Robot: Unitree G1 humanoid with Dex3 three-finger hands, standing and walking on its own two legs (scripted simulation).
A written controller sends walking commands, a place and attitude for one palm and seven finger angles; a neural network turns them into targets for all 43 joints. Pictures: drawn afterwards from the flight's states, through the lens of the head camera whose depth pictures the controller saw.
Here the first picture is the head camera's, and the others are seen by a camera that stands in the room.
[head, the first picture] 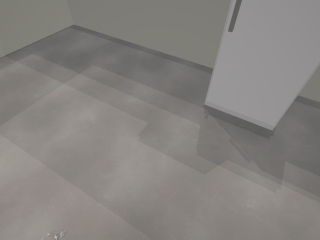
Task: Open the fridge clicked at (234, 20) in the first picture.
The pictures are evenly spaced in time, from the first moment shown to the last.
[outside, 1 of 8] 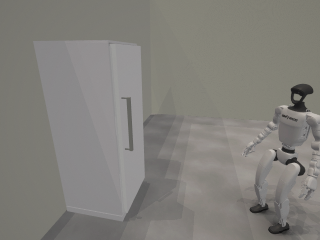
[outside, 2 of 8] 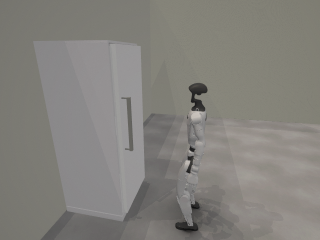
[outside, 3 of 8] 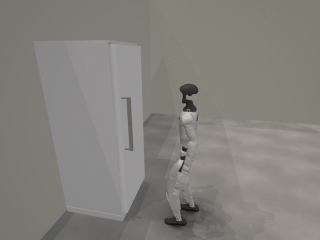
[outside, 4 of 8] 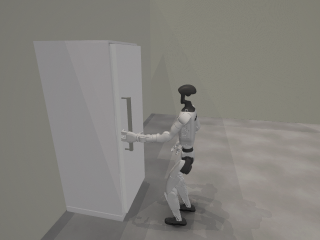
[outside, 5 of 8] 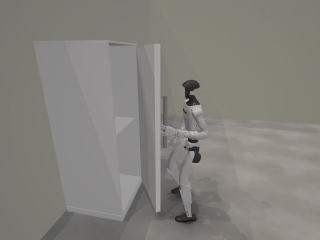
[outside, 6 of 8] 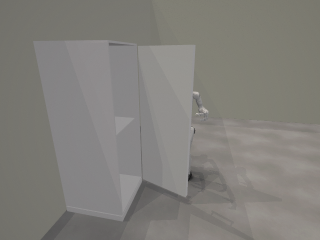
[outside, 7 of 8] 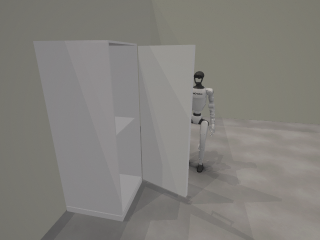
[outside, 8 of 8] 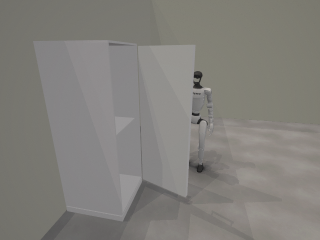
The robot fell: no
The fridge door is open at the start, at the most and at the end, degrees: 0 78 69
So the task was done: yes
